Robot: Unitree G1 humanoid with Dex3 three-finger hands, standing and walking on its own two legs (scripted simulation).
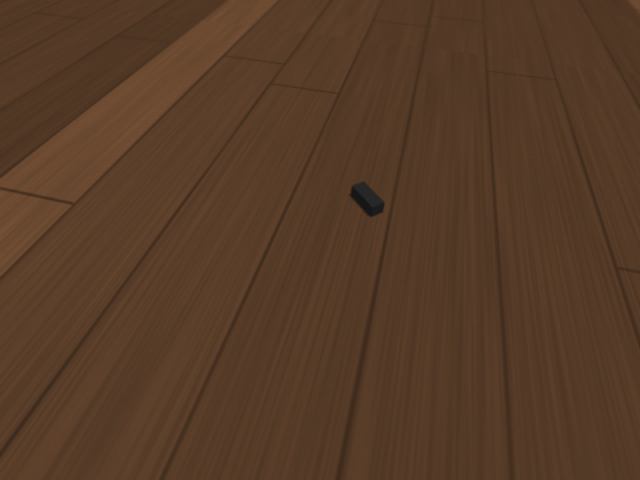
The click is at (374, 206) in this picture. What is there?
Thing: lying carton
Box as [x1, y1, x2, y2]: [351, 181, 384, 216]
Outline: 352,185 351,195 370,216 382,211 384,202 363,181
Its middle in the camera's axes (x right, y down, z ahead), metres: +0.22 -0.20 +1.84
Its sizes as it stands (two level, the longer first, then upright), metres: 0.169 0.068 0.061
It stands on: the floor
